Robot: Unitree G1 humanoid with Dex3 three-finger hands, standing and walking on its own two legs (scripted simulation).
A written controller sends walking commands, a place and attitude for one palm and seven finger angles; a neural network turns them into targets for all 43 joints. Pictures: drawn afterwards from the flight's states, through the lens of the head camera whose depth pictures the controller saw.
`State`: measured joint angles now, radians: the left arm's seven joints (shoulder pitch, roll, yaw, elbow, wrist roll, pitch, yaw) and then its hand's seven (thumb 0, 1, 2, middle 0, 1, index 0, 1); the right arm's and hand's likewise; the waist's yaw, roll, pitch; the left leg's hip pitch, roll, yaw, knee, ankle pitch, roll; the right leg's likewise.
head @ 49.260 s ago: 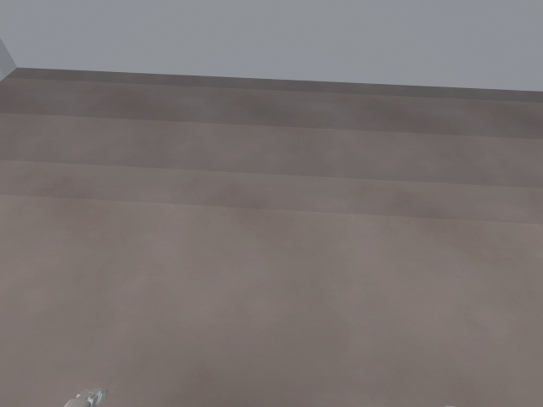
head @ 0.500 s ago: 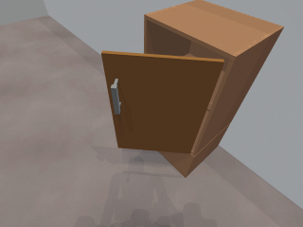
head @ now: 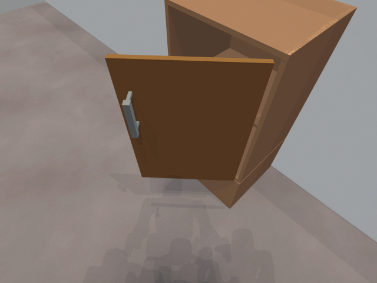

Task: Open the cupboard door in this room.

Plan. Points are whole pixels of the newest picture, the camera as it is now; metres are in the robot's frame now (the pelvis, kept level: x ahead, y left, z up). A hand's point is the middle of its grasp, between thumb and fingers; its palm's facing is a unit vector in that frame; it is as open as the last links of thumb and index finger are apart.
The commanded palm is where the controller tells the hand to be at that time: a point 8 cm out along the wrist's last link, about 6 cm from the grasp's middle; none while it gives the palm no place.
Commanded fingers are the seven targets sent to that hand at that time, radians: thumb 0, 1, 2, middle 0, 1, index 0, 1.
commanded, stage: come to a stop and stand still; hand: left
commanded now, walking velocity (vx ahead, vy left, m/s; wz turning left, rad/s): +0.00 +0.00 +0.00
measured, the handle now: (132, 115) +0.55 +0.20 -0.01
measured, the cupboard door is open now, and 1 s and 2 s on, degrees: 44 44 44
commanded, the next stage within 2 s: look again from close up in 0.84 s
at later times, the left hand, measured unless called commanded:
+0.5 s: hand out of the picture +0.02 +0.18 -0.17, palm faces -0.03 -0.98 -0.22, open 7.4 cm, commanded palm none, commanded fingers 0.00 0.90 0.90 -0.20 -0.30 -0.20 -0.30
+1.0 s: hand out of the picture +0.04 +0.20 -0.17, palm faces -0.02 -0.97 -0.25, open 7.3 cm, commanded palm none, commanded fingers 0.00 0.90 0.90 -0.20 -0.30 -0.20 -0.30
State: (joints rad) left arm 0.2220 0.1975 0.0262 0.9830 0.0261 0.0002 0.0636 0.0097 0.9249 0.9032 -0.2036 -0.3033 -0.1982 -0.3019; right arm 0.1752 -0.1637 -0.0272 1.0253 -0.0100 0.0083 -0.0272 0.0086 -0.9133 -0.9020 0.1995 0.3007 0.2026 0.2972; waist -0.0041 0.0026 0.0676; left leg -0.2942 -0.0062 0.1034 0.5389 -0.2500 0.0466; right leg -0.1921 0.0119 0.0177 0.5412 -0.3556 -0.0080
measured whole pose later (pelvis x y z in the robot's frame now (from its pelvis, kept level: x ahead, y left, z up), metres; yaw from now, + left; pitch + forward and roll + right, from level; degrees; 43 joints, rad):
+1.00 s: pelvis +0.01 +0.00 +0.01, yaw +0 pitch -1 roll +0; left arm 0.22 0.24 -0.02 1.08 0.02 -0.01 0.03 0.00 0.91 0.90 -0.20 -0.30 -0.20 -0.30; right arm 0.15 -0.22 0.01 1.10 -0.01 -0.02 -0.01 0.01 -0.90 -0.90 0.20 0.30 0.20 0.30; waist 0.01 -0.03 0.03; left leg -0.21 -0.01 0.10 0.43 -0.21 0.04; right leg -0.11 0.01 0.01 0.43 -0.31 -0.01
